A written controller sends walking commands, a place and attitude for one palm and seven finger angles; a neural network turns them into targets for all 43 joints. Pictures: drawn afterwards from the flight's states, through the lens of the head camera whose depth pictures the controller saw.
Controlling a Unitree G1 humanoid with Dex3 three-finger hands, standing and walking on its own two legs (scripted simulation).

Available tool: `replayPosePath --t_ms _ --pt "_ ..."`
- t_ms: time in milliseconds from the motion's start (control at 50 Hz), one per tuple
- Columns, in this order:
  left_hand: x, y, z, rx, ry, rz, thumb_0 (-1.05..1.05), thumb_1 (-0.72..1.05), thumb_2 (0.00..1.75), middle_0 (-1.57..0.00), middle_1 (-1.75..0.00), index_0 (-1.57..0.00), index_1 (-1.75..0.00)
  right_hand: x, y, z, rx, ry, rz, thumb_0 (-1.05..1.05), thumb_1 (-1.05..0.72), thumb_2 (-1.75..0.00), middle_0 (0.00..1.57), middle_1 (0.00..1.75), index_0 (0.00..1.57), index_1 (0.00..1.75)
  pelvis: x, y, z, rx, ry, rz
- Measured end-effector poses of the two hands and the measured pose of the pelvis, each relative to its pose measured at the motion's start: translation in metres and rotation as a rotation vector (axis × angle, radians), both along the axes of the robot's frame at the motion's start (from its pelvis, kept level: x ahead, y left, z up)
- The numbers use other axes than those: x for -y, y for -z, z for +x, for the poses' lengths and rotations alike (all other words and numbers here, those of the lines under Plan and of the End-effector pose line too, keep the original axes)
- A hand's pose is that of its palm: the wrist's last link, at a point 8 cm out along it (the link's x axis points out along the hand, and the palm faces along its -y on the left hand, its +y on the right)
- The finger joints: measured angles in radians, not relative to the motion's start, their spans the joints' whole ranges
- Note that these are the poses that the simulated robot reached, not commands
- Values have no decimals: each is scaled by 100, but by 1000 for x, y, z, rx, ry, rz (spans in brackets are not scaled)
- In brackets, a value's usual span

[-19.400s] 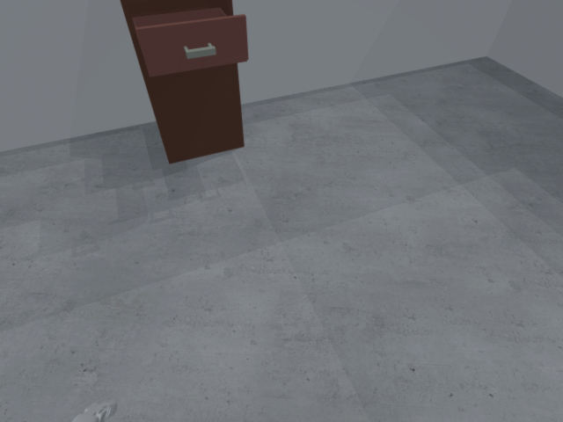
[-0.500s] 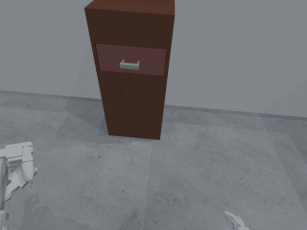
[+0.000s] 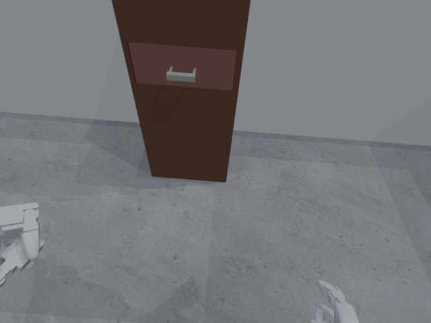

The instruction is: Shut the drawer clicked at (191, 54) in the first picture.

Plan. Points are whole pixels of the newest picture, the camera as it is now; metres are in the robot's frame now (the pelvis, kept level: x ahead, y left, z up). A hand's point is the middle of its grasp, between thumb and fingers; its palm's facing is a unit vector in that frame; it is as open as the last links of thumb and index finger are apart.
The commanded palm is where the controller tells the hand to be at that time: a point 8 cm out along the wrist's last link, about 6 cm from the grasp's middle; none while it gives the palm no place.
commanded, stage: stop stepping back and stand still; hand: left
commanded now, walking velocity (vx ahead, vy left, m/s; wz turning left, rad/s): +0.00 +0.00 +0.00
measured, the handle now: (182, 73) +0.94 +0.17 -0.06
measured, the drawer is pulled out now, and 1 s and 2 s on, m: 0.00 0.00 0.00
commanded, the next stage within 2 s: let the arm hang, fingers relaxed in 0.22 s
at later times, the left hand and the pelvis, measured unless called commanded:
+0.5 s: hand out of the picture +0.13 +0.25 -0.08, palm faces +0.04 -0.92 -0.38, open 3.1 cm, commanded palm none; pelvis -0.03 +0.02 -0.01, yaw +0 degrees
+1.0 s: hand out of the picture -0.03 +0.25 -0.16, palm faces +0.00 -0.95 -0.32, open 6.4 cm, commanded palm none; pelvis -0.04 +0.02 +0.01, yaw +1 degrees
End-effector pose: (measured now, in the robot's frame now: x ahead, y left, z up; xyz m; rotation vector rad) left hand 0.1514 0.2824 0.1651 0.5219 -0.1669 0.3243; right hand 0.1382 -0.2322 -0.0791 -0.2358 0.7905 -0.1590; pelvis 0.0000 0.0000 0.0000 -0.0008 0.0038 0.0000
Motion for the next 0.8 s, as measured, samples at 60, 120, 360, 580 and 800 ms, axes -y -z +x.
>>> replayPosePath --t_ms 60,120,360,580,800 --pt "-2 -6 6 17 18 23 2 89 90 -140 -160 -140 -159 -3 -7 10 32 -13 -13 2 -90 -90 21 30 21 30 -3 -1 1 -2 -1 5" --pt "1 -16 11 48 47 43 2 89 90 -140 -160 -140 -159 -8 -11 21 65 -27 -4 2 -90 -90 21 30 21 30 -4 -2 2 -4 -3 0" --pt "-11 15 2 -93 35 18 1 90 90 -140 -160 -140 -159 -14 -5 23 84 -54 52 1 -90 -90 21 30 21 30 -11 -1 -8 -15 -7 -13" --pt "26 280 -98 -1196 -104 -418 2 91 90 -116 -136 -116 -136 12 36 -72 -274 -16 4 1 -90 -90 21 30 21 30 -15 4 -33 11 -6 2" --pt "8 301 -203 -1487 -290 -475 2 91 90 -76 -94 -75 -93 18 43 -172 -600 70 -15 1 -90 -90 20 30 20 30 -12 -5 -41 21 -21 -16"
